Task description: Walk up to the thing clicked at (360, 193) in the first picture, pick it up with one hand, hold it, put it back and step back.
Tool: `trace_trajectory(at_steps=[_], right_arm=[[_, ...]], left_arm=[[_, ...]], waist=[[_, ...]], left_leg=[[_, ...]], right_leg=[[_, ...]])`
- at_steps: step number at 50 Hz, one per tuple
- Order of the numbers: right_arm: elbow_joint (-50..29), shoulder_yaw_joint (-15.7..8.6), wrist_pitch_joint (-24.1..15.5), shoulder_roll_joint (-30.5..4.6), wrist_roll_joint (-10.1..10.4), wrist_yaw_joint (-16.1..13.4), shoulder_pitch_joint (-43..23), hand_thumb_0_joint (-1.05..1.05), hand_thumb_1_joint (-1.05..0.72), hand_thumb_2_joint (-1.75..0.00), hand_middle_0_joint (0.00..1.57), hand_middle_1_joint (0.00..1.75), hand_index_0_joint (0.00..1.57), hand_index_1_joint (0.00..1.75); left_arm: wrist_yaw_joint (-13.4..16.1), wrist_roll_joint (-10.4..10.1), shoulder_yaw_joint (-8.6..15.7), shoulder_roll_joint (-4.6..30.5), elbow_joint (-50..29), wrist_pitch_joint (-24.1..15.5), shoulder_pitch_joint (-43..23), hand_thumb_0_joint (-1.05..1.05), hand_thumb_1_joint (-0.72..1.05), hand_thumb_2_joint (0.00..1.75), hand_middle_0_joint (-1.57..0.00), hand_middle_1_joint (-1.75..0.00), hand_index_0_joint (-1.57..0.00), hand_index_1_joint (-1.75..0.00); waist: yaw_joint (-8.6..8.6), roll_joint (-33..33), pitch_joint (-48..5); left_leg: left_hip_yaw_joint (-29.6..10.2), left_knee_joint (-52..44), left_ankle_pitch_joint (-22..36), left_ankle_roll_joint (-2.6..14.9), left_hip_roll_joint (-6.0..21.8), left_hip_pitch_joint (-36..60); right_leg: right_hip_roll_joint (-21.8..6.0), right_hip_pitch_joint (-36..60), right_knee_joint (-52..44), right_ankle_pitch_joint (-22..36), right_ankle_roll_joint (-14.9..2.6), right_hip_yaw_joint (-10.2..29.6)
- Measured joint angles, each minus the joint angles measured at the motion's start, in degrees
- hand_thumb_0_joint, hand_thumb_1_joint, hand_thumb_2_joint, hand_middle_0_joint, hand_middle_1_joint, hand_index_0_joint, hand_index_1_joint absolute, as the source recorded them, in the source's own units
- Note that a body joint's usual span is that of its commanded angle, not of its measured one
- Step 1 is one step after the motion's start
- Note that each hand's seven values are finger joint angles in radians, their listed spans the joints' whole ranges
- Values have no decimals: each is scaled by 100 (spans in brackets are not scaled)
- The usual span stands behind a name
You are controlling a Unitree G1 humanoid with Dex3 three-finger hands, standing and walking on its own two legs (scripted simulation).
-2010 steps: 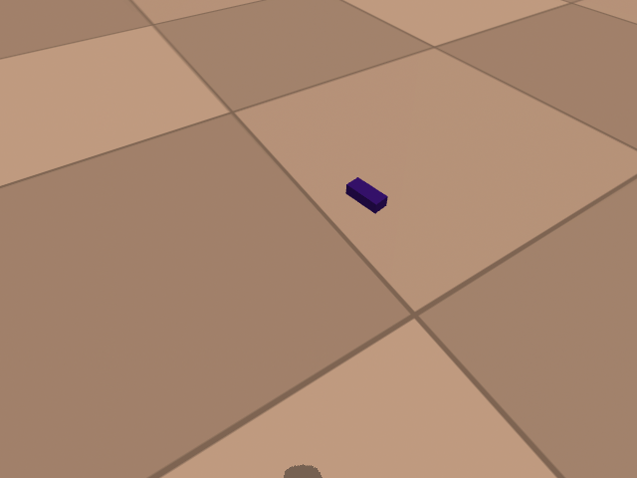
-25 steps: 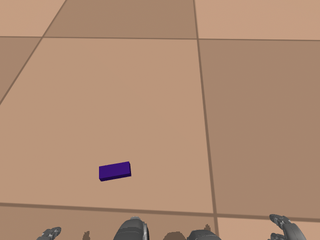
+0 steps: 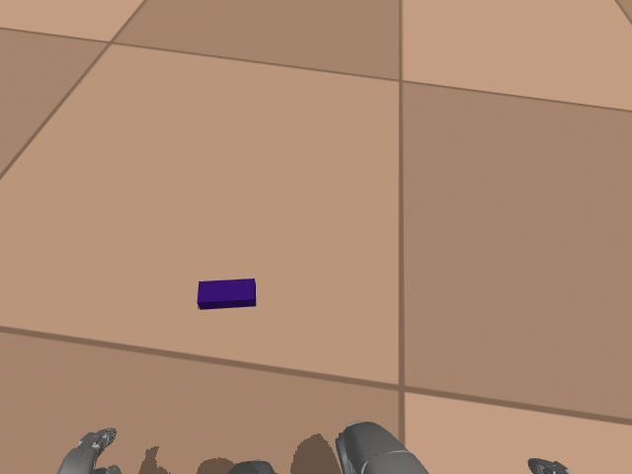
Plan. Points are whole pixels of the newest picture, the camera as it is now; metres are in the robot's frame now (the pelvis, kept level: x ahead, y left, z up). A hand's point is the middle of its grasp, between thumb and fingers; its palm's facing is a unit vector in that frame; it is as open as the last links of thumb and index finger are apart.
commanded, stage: step back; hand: left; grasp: from above
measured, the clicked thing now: (227, 294) +0.69 +0.25 -0.74
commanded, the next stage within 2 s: stand in 1.96 s
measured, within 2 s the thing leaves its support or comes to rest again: neither
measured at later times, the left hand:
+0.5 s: hand out of the picture -0.08 +0.23 -0.14, palm faces -0.01 -0.90 -0.44, open 7.4 cm
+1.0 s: hand out of the picture -0.29 +0.20 -0.15, palm faces +0.00 -0.91 -0.40, open 7.4 cm
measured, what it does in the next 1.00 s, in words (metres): walks backwards: right foot, then left foot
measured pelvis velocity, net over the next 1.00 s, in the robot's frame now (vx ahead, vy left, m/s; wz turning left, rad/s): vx -0.34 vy -0.07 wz -0.02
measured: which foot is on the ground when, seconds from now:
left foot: down 0.00-0.26, up 0.28-0.54, down 0.56-0.88, up 0.90-1.00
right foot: up 0.00-0.22, down 0.24-0.58, up 0.60-0.84, down 0.86-1.00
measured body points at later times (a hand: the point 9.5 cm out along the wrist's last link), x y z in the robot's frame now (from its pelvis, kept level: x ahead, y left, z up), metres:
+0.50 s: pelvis -0.18 -0.04 -0.01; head -0.14 -0.05 +0.44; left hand -0.08 +0.28 -0.11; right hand -0.11 -0.36 -0.13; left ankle -0.20 +0.09 -0.69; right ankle -0.13 -0.16 -0.73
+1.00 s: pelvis -0.34 -0.07 -0.01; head -0.33 -0.09 +0.44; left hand -0.29 +0.24 -0.12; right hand -0.25 -0.39 -0.13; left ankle -0.28 +0.08 -0.70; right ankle -0.35 -0.18 -0.73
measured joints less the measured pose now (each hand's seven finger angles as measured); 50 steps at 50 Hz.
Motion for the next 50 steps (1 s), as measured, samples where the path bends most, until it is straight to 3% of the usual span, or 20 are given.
trace_trajectory(at_steps=[3,6,9,11,13,16,18,21,25,27,29,30,32,35,37,41,43,44,47,50], right_arm=[[-138,-26,-20,10,31,-37,-138,0,-90,-90,21,30,20,31],[-305,-43,-47,-13,37,-51,-312,0,-90,-90,21,30,20,31],[-437,-48,-28,-80,15,-24,-464,0,-90,-90,21,30,20,31],[-474,-54,25,-151,27,6,-537,0,-90,-90,21,30,20,31],[-443,-85,103,-270,59,18,-607,0,-90,-90,21,30,20,31],[-272,-154,224,-289,102,-54,-509,0,-90,-90,21,30,20,30],[-213,-160,228,-325,140,-62,-348,0,-90,-90,21,30,20,30],[-155,-149,179,-374,161,-61,-84,0,-90,-90,21,30,20,30],[-53,-128,192,-346,110,-53,195,0,-90,-90,21,30,20,30],[-4,-125,166,-316,77,-39,275,0,-90,-90,21,30,20,30],[93,-138,127,-201,32,-34,237,0,-90,-90,21,30,20,30],[115,-115,139,-152,19,-1,204,0,-90,-90,21,30,20,30],[104,-75,124,-117,-14,59,180,0,-90,-90,21,30,20,30],[78,3,88,-50,-33,20,141,0,-90,-90,21,30,20,30],[31,10,77,-54,-31,1,73,1,-90,-90,21,30,20,31],[-120,-38,31,-137,-62,3,-127,0,-90,-90,21,30,20,31],[-174,-56,43,-210,-62,18,-234,0,-90,-90,21,30,20,31],[-161,-84,58,-274,-57,13,-307,0,-90,-90,21,30,20,31],[-10,-136,114,-277,-19,-18,-233,0,-90,-90,21,30,20,30],[187,-153,68,-352,50,15,-41,0,-90,-90,21,30,20,30]], left_arm=[[1,27,44,30,26,-24,169,1,91,90,-20,-30,-20,-30],[-13,39,56,59,87,-16,291,1,91,90,-20,-30,-20,-30],[-51,46,47,65,170,-37,341,1,91,90,-20,-30,-20,-30],[-90,52,39,49,225,-89,377,1,91,90,-20,-30,-20,-30],[-115,101,44,-57,300,-152,401,1,91,90,-20,-30,-20,-30],[-182,153,-32,-170,275,-145,541,1,91,90,-20,-30,-20,-30],[-153,161,-67,-237,275,-124,590,1,91,90,-21,-30,-20,-30],[-101,194,-58,-268,215,-92,510,1,91,90,-21,-30,-20,-30],[-29,213,-49,-171,-23,-116,222,1,90,90,-21,-30,-20,-30],[-18,176,-64,-95,-151,-124,50,1,90,90,-21,-30,-20,-30],[-17,130,-72,27,-211,-101,-131,1,90,90,-21,-30,-20,-30],[-4,100,-67,47,-189,-75,-180,1,91,90,-21,-30,-20,-30],[9,81,-64,17,-76,-2,-222,1,91,90,-20,-30,-20,-30],[-6,-7,-57,27,29,44,-188,1,91,90,-20,-30,-20,-30],[-36,-11,-46,19,59,13,-107,1,91,90,-20,-30,-20,-30],[-119,49,-61,-12,213,-109,157,1,91,90,-20,-30,-20,-30],[-138,89,-58,-32,378,-222,306,1,91,90,-20,-30,-20,-30],[-132,133,-42,-117,501,-267,330,1,91,90,-20,-30,-20,-30],[-175,198,-83,-217,700,-299,546,1,91,90,-20,-30,-20,-30],[-171,208,-91,-298,825,-375,675,1,91,90,-21,-30,-20,-30]], waist=[[65,19,11],[116,64,59],[143,133,79],[176,201,41],[162,451,28],[222,447,-90],[249,408,-166],[201,397,-208],[95,330,-135],[42,279,-68],[55,19,91],[88,-58,150],[-8,57,148],[-48,109,28],[-9,135,-53],[85,205,-200],[144,282,-286],[114,473,-228],[194,482,-383],[241,500,-477]], left_leg=[[59,-74,201,-19,104,-144],[143,-11,347,-55,224,-343],[201,137,477,-141,329,-611],[228,290,546,-229,396,-828],[74,525,543,-277,506,-1069],[-422,1696,-808,-288,-80,-1435],[-588,2616,-935,-289,-443,-1556],[-587,3139,-967,-332,-602,-1370],[-324,2071,-1224,-333,-339,-584],[-140,995,-941,-277,-168,-86],[27,425,-497,-196,-270,143],[86,474,-458,-174,-285,93],[-12,533,-357,-142,-138,-56],[-87,306,-37,-168,32,-202],[-77,197,143,-188,125,-323],[42,201,347,-236,286,-614],[103,424,335,-296,407,-836],[-46,625,160,-254,494,-923],[-466,1266,-770,-245,94,-1093],[-640,1780,-668,-242,-184,-1069]], right_leg=[[-78,298,-30,-12,149,10],[-289,689,-715,-106,227,-104],[-542,1123,-1808,-13,188,-354],[-657,1471,-2754,358,86,-547],[-560,1620,-3222,477,63,-721],[-680,1362,-3013,618,2,-712],[-808,1289,-3119,802,1,-683],[-927,1145,-3252,1043,6,-759],[-1056,855,-3192,1245,40,-985],[-1126,644,-3010,1281,71,-1098],[-1298,429,-2732,1291,92,-1018],[-1242,344,-2582,965,59,-895],[-834,131,-1693,70,28,-669],[-343,-32,-356,-149,-40,-349],[-265,144,-221,-135,-21,-323],[-539,1048,-1853,-182,2,-553],[-607,1590,-3167,297,-64,-641],[-473,1645,-3283,511,-68,-721],[-508,1485,-3142,588,-155,-700],[-623,1511,-3325,763,-119,-737]])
